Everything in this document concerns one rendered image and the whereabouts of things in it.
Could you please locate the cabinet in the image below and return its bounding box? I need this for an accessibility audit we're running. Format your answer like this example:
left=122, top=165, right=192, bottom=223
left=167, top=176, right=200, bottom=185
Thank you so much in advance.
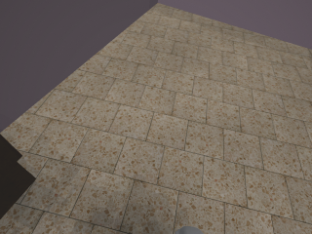
left=0, top=162, right=36, bottom=219

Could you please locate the drawer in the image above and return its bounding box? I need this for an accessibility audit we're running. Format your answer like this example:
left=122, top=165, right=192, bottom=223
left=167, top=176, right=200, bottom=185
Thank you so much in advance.
left=0, top=135, right=22, bottom=177

